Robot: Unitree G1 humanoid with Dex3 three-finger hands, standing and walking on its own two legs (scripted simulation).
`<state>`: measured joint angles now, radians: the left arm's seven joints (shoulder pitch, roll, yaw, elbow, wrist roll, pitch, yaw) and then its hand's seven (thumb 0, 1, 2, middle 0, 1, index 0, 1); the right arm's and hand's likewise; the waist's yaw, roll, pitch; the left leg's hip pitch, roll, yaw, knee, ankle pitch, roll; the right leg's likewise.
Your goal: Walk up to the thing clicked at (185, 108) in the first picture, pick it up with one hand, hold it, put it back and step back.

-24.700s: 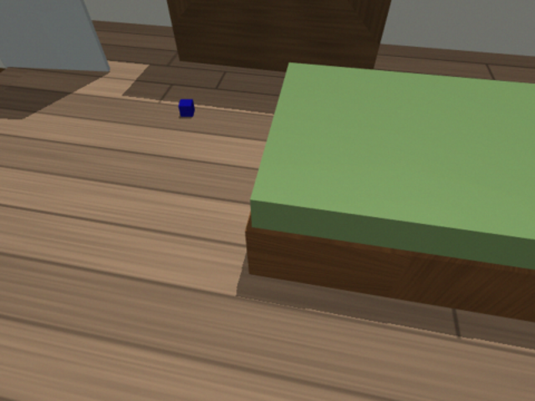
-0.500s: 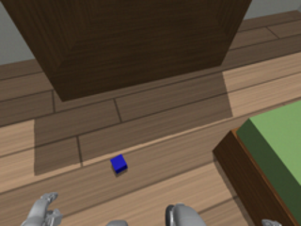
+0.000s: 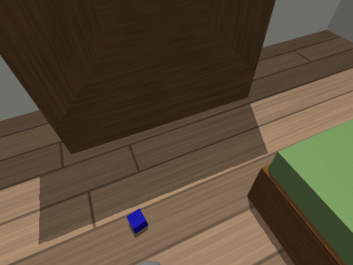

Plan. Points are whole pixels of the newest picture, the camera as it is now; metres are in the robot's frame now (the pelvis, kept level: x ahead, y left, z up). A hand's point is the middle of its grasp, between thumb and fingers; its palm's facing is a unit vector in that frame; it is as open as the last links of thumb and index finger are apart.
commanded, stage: walk up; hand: left
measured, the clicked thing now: (137, 221) +0.45 +0.25 -0.72
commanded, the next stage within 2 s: none
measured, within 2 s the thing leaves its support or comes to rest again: neither
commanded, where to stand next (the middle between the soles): +0.08 +0.01 m, yaw +2 degrees
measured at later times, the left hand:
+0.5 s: hand out of the picture +0.08 +0.31 -0.17, palm faces +0.01 -0.92 -0.39, open 7.4 cm
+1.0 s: hand out of the picture +0.01 +0.30 -0.14, palm faces +0.00 -0.92 -0.38, open 7.4 cm
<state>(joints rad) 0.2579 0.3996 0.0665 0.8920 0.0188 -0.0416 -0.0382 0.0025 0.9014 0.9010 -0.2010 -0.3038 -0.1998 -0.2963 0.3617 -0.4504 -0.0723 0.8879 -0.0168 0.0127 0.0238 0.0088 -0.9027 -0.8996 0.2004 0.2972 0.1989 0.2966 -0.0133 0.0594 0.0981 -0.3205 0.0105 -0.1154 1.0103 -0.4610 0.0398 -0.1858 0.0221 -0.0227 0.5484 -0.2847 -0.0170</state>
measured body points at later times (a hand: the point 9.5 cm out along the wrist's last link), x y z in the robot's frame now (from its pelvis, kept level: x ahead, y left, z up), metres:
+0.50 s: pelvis -0.02 +0.03 -0.02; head +0.05 +0.05 +0.43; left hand +0.08 +0.36 -0.14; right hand +0.12 -0.27 -0.12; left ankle +0.06 +0.16 -0.73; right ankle -0.05 -0.10 -0.67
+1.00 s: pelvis -0.01 +0.02 +0.00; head +0.01 +0.03 +0.45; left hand +0.01 +0.35 -0.12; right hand +0.07 -0.29 -0.11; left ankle +0.01 +0.13 -0.73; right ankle -0.03 -0.10 -0.68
